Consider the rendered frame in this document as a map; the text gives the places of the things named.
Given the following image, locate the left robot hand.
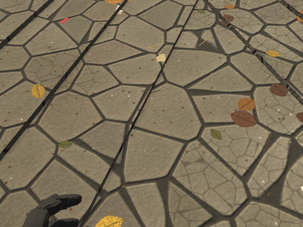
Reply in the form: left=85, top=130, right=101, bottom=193
left=23, top=194, right=90, bottom=227

